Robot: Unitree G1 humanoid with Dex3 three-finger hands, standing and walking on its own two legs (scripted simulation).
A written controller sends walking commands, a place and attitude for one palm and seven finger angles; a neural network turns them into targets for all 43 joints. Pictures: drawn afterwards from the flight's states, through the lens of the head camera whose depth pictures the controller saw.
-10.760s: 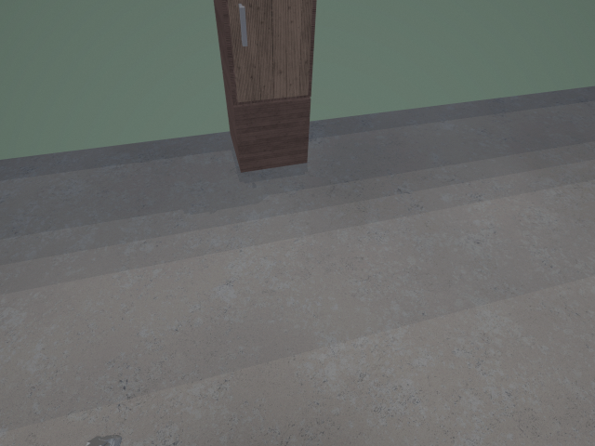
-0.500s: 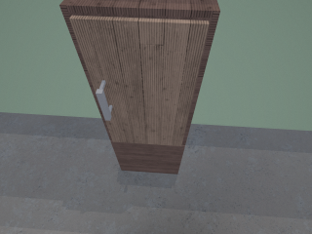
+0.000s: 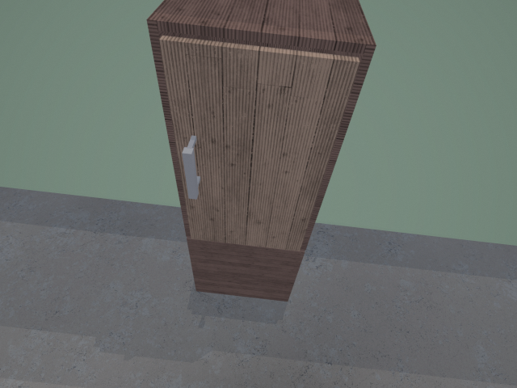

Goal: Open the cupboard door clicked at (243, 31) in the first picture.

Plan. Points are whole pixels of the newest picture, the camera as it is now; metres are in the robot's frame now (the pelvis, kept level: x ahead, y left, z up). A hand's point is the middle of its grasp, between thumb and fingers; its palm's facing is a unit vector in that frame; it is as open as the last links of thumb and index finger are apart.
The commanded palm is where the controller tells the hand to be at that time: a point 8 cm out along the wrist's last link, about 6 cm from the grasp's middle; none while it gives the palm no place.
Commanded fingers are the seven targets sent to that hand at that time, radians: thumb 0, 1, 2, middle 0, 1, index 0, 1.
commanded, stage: come to a stop and stand still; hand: left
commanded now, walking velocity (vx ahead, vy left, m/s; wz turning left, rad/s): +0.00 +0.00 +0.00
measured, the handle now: (193, 168) +0.54 +0.19 -0.01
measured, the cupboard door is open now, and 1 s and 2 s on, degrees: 0 0 0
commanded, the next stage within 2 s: look again from close up in 0.20 s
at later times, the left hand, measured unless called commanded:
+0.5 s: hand out of the picture -0.01 +0.17 -0.17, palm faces +0.00 -0.98 -0.18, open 7.4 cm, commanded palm none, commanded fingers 0.00 0.90 0.90 -0.20 -0.30 -0.20 -0.30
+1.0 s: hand (139, 385) +0.14 +0.19 -0.09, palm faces +0.24 -0.95 -0.18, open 7.4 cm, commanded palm +0.11 +0.24 -0.06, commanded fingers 0.00 0.74 0.83 -0.21 -0.41 -0.21 -0.41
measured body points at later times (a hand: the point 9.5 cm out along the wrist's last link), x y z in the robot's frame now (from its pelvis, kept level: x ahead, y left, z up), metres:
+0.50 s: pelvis -0.01 +0.00 +0.00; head +0.00 +0.00 +0.45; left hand -0.01 +0.22 -0.16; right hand -0.01 -0.22 -0.16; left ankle -0.01 +0.10 -0.74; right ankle -0.01 -0.12 -0.74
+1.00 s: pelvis +0.01 +0.00 +0.00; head +0.02 +0.00 +0.45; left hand +0.12 +0.24 -0.08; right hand +0.07 -0.25 -0.13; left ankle -0.01 +0.10 -0.74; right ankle -0.01 -0.12 -0.74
